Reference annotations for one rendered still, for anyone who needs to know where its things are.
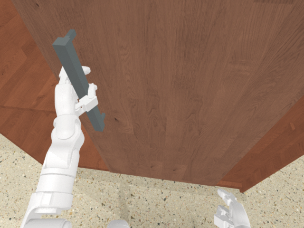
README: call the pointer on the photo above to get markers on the robot right hand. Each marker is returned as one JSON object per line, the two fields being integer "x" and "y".
{"x": 235, "y": 216}

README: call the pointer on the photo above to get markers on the robot left forearm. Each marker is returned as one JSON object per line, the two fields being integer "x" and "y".
{"x": 54, "y": 189}

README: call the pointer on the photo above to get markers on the handle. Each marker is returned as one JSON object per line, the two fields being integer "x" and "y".
{"x": 297, "y": 135}
{"x": 68, "y": 57}

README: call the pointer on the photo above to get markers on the robot left hand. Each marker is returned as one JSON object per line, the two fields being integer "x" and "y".
{"x": 66, "y": 97}

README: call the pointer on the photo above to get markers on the robot left upper arm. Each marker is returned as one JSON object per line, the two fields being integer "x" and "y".
{"x": 48, "y": 223}

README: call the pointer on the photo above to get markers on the wardrobe door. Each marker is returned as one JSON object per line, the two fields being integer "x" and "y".
{"x": 272, "y": 144}
{"x": 188, "y": 87}

